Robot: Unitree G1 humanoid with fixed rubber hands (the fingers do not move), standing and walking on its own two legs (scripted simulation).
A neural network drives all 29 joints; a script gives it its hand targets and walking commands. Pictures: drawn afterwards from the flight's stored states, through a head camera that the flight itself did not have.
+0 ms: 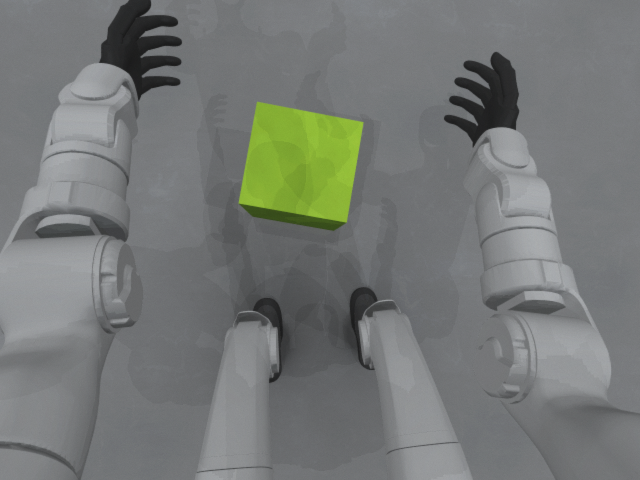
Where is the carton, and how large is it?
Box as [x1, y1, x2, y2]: [239, 102, 363, 230]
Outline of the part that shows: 257,102 239,203 251,215 257,217 332,230 346,222 363,122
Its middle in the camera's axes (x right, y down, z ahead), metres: -0.04 -0.15 +0.87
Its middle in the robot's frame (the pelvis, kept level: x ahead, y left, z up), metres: +0.52 -0.01 -0.53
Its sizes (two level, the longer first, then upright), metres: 0.210 0.200 0.250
